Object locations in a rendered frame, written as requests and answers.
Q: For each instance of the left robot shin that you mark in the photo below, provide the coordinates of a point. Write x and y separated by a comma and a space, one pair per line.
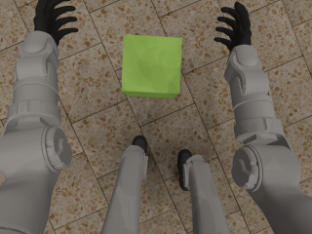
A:
134, 148

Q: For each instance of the robot left forearm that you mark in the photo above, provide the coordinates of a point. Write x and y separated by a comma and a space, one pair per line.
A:
36, 86

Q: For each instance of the robot left hand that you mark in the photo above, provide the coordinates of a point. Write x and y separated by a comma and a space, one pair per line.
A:
46, 18

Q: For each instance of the robot right upper arm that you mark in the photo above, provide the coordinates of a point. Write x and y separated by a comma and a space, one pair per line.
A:
271, 175

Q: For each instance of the robot left upper arm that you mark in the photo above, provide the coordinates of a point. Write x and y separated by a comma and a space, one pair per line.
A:
31, 161

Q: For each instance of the robot right hand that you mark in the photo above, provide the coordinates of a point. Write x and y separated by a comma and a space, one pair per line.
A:
241, 33

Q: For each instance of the robot right forearm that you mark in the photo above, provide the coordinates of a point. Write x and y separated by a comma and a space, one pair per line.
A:
255, 118

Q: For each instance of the carton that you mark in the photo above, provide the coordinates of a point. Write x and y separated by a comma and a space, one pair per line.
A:
151, 66

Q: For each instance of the robot left foot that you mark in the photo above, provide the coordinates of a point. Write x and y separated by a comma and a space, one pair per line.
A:
141, 142

